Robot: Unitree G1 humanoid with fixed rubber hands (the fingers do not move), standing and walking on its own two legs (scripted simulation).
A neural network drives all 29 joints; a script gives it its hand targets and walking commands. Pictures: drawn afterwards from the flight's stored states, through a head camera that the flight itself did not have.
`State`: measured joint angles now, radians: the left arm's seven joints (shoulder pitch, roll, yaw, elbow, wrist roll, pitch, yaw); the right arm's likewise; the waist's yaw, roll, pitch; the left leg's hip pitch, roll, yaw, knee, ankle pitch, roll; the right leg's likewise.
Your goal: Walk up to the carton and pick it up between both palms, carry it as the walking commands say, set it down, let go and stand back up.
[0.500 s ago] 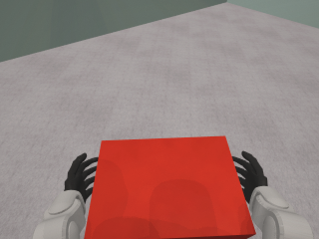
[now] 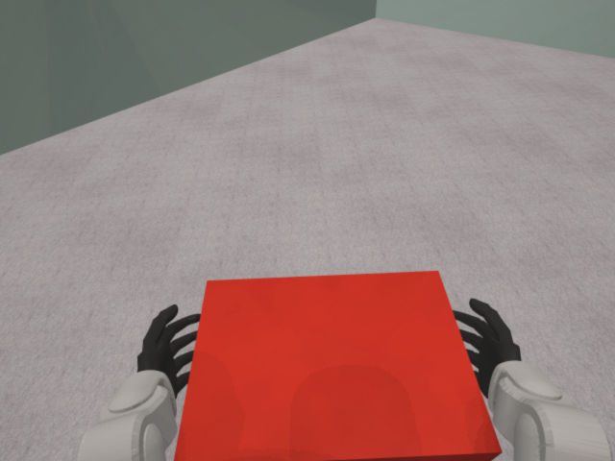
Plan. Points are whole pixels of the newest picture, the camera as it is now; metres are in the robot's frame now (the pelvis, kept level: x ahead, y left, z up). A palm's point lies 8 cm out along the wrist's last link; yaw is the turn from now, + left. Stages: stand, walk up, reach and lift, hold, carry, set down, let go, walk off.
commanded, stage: carry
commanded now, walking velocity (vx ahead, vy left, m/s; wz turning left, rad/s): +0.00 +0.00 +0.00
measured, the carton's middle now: (327, 394) +0.23 -0.01 +0.01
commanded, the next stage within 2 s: hold in 1.16 s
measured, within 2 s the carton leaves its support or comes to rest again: neither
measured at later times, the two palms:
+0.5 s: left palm (153, 378) +0.23 +0.18 +0.08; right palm (480, 359) +0.23 -0.19 +0.08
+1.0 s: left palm (163, 362) +0.26 +0.18 +0.06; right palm (464, 347) +0.26 -0.18 +0.06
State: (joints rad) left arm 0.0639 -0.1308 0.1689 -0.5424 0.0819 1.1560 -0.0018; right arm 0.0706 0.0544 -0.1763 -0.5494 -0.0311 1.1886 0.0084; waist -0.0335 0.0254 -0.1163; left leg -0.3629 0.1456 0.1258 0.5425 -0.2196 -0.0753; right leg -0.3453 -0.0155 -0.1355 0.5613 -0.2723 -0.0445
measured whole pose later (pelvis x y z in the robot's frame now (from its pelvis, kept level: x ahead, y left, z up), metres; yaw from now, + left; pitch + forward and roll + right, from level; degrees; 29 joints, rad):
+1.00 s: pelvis +0.01 +0.00 +0.00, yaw +0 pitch +3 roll +0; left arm -0.02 -0.10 0.18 -0.24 0.12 0.91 -0.01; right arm -0.01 0.07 -0.19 -0.25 -0.10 0.93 0.02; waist 0.00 0.00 -0.10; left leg -0.35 0.12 0.11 0.54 -0.24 -0.07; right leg -0.34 -0.03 -0.13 0.57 -0.29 -0.04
